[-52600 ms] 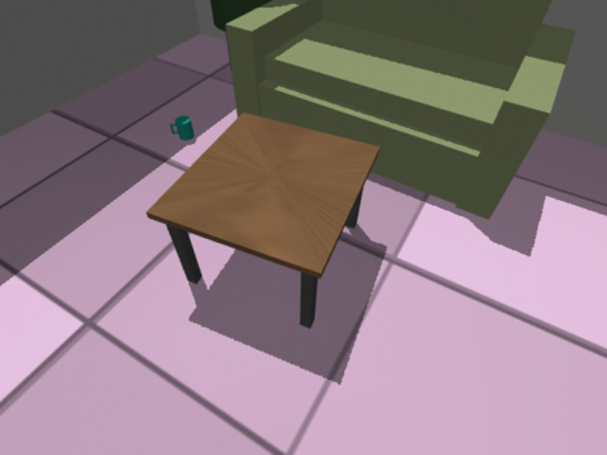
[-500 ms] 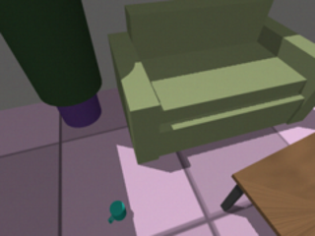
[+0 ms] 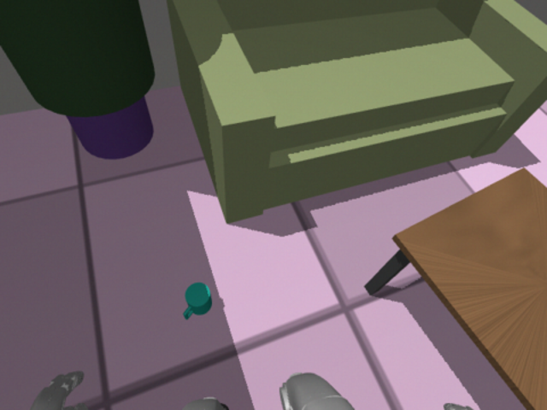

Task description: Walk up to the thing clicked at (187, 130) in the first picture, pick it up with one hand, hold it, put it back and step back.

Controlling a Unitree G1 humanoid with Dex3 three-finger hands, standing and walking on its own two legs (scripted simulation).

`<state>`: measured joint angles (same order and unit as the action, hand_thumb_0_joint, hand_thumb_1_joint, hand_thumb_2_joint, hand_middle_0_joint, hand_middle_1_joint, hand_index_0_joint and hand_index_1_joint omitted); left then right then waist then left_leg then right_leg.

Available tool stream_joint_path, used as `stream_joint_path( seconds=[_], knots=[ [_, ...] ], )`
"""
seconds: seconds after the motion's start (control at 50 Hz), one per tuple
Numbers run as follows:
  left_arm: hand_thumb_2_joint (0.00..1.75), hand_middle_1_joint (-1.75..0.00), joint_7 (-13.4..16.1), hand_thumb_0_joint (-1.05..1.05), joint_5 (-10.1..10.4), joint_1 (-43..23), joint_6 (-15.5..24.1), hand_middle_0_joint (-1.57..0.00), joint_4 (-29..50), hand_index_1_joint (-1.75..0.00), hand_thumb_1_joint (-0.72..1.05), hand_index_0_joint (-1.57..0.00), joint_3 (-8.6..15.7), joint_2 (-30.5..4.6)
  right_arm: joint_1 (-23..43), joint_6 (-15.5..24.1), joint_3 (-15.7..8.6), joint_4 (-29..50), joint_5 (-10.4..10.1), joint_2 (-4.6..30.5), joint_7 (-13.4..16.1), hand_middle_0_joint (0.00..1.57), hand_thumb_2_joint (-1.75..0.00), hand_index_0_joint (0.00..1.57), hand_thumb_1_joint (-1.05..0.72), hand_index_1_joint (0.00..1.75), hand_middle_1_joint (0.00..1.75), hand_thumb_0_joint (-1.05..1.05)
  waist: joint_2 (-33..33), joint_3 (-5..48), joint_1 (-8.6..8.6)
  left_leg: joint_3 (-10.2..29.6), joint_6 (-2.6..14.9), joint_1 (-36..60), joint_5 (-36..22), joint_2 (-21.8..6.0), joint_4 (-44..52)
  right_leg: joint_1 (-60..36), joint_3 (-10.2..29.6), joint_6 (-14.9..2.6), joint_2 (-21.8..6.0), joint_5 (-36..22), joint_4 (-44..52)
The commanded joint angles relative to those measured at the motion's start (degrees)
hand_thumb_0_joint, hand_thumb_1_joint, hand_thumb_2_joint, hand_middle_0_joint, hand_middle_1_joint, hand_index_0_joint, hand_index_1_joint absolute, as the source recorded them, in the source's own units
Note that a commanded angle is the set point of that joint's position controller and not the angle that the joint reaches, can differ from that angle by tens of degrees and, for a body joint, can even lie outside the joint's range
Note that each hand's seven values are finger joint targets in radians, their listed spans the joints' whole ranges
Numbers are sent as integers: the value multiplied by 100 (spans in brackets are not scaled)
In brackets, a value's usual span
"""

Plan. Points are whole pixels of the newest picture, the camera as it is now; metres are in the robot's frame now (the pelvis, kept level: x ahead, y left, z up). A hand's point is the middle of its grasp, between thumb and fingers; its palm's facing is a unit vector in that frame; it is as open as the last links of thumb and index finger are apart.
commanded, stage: step back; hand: left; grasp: from above
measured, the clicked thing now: (195, 303) +0.47 +0.19 -0.72
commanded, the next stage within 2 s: none
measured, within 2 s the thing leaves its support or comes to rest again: neither
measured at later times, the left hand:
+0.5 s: hand out of the picture +0.00 +0.25 -0.14, palm faces -0.01 -0.92 -0.40, open 7.4 cm
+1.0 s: hand out of the picture -0.20 +0.22 -0.16, palm faces -0.07 -0.91 -0.40, open 7.4 cm
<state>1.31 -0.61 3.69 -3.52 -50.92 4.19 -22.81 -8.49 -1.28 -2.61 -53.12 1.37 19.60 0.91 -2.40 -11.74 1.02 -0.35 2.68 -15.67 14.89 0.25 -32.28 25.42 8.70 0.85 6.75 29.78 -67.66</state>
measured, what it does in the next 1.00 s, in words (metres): walks backwards: right foot, then left foot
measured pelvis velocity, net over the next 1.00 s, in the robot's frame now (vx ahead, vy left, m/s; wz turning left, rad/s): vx -0.29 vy -0.04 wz -0.07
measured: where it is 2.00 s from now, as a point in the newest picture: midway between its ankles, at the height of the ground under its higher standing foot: outside the picture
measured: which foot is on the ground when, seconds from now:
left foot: down 0.00-0.24, up 0.26-0.52, down 0.54-0.96, up 0.98-1.00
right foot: up 0.00-0.20, down 0.22-0.54, up 0.56-0.92, down 0.94-1.00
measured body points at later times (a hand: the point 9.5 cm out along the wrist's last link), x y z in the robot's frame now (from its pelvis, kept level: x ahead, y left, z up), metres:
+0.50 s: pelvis -0.13 -0.01 -0.01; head -0.07 -0.02 +0.43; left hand +0.00 +0.30 -0.12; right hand -0.05 -0.34 -0.13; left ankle -0.16 +0.10 -0.71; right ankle -0.08 -0.14 -0.73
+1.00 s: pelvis -0.29 -0.04 -0.02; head -0.24 -0.06 +0.43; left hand -0.19 +0.27 -0.13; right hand -0.18 -0.37 -0.13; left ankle -0.19 +0.09 -0.72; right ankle -0.31 -0.17 -0.74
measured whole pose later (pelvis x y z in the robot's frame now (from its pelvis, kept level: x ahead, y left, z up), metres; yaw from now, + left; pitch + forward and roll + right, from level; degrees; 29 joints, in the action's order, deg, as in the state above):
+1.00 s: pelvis -0.29 -0.04 -0.02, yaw -4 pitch -3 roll -1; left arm -1.0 -2.1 11.2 -2.7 -48.8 4.7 -20.9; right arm -5.9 -2.9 -3.3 -47.2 0.6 23.4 1.2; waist 2.4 -10.0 -0.8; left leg 4.9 -0.5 -27.8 22.9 -0.5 -47.5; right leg 14.5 1.8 -0.6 1.7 22.6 -39.9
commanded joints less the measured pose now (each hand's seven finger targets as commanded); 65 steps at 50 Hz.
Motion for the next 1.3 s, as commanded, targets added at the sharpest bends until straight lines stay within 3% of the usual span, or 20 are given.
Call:
stream_joint_path(
  seconds=[0.0,0.16,0.2,0.22,0.24,0.3,0.44,0.5,0.54,0.56,0.62,0.84,0.9,0.92,0.94,0.96,1.02,1.18,1.24,1.28],
  knots=[
    [90,-30,47,0,-10,146,129,-20,591,-30,90,-20,281,-930,-286,133,-419,531,-22,1574,155,20,-90,20,-90,30,30,0,901,1438,171,1425,1230,1794,-3841,-1597,373,411,23,108,-237,101,733],
    [90,-30,-63,0,-78,1300,202,-20,234,-30,90,-20,358,-815,337,12,-407,845,-50,1764,61,20,-90,20,-90,30,30,0,1145,1720,-290,1195,678,166,-1744,-1427,143,-1717,-800,-265,-534,-1409,3911],
    [90,-30,-59,0,-193,1211,292,-20,403,-30,90,-20,511,-1419,262,-14,-277,909,-126,1347,30,20,-90,20,-90,30,30,0,-498,1519,-218,640,-41,-1307,221,-296,-1057,-2138,1310,-826,-1812,-1990,4585],
    [90,-30,-76,0,-119,790,269,-20,572,-30,90,-20,588,-1894,523,-51,-303,906,-136,1239,95,20,-90,20,-90,30,30,0,-1340,1103,-414,355,-256,-1131,2056,555,-2563,-815,2217,-1851,-2908,-2399,5076],
    [90,-30,-49,0,-162,387,319,-20,811,-30,90,-20,569,-1840,358,-83,-362,811,-109,1389,103,20,-90,20,-90,30,30,0,-1113,830,-258,901,-301,-802,2091,439,-3497,-139,2385,-1986,-3070,-2644,5100],
    [90,-30,18,0,-112,-205,301,-20,951,-30,90,-20,429,-1293,-230,-36,-307,533,-214,1387,89,20,-90,20,-90,30,30,0,-664,810,110,904,-339,-953,1279,733,-3830,-594,538,-1351,-1962,-3595,4466],
    [90,-30,63,0,-123,428,206,-20,1060,-30,90,-20,377,-1209,-287,56,-250,678,-93,1272,68,20,-90,20,-90,30,30,0,-921,1383,-265,328,-287,-702,1376,115,-754,-2238,489,-1232,-2020,-4209,3682],
    [90,-30,-8,0,-26,445,89,-20,1140,-30,90,-20,276,-1087,-585,152,-369,540,22,1354,40,20,-90,20,-90,30,30,0,-299,1442,-107,507,-123,589,-699,-134,1058,-1247,130,-701,-1530,-3193,2977],
    [90,-30,51,0,15,135,92,-20,1240,-30,90,-20,324,-1012,-307,147,-566,723,59,2397,-21,20,-90,20,-90,30,30,0,1675,1343,144,3026,1226,313,-2502,-2274,1324,-16,-353,-151,-141,674,1047],
    [90,-30,113,0,-63,-64,88,-20,1187,-30,90,-20,368,-1084,-246,177,-589,727,78,2307,9,20,-90,20,-90,30,30,0,1347,1186,228,3263,1554,-62,-2513,-2466,1318,-43,274,-160,-139,795,81],
    [90,-30,78,0,62,483,86,-20,895,-30,90,-20,360,-1011,265,196,-387,803,47,1676,106,20,-90,20,-90,30,30,0,828,1121,-277,1433,930,397,-3113,-1476,747,331,373,-220,-48,25,-621],
    [90,-30,-74,0,-49,876,159,-20,729,-30,90,-20,371,-903,30,77,-463,1073,52,1767,67,20,-90,20,-90,30,30,0,1478,1636,-6,1290,1006,863,-2332,-1493,414,-677,-605,-30,-544,-250,2497],
    [90,-30,-101,0,-139,1492,227,-20,422,-30,90,-20,443,-1013,209,-41,-396,1095,-45,1656,50,20,-90,20,-90,30,30,0,1086,1739,-300,970,350,-394,-1124,-1007,-186,-2070,-534,-328,-698,-1600,4286],
    [90,-30,-102,0,-213,1452,268,-20,529,-30,90,-20,539,-1392,159,-49,-307,1179,-89,1345,43,20,-90,20,-90,30,30,0,-142,1503,-274,781,-13,-1456,314,-184,-1098,-2179,1059,-619,-1603,-1361,4617],
    [90,-30,-113,0,-176,999,230,-20,727,-30,90,-20,655,-2035,407,-47,-333,1258,-114,1242,143,20,-90,20,-90,30,30,0,-1345,1182,-481,544,-291,-1406,2003,579,-2516,-713,2164,-1662,-2905,-1590,5084],
    [90,-30,-72,0,-169,556,270,-20,932,-30,90,-20,634,-2039,352,-69,-417,1176,-123,1477,162,20,-90,20,-90,30,30,0,-1239,842,-348,1043,-330,-1103,2026,336,-3481,142,2505,-1926,-3240,-1762,5212],
    [90,-30,12,0,-177,-205,270,-20,1032,-30,90,-20,458,-1314,-264,-15,-350,825,-182,1408,126,20,-90,20,-90,30,30,0,-584,784,108,912,-305,-1034,1180,643,-3797,-265,365,-1258,-1982,-3039,4355],
    [90,-30,98,0,-155,527,190,-20,1060,-30,90,-20,393,-1291,-337,45,-292,837,-33,1264,92,20,-90,20,-90,30,30,0,-941,1379,-376,254,-330,-816,1523,173,-1093,-2101,490,-1282,-2230,-4107,3732],
    [90,-30,34,0,-56,338,86,-20,1142,-30,90,-20,294,-1242,-859,99,-362,579,-10,1311,71,20,-90,20,-90,30,30,0,-494,1654,-81,192,-116,338,-334,58,924,-1548,135,-799,-1857,-3386,3061],
    [90,-30,40,0,6,144,95,-20,1276,-30,90,-20,234,-984,-346,69,-558,756,36,2358,9,20,-90,20,-90,30,30,0,1578,1424,-64,2840,1134,298,-1514,-2108,1248,50,-1012,-168,-380,89,1512]
  ],
)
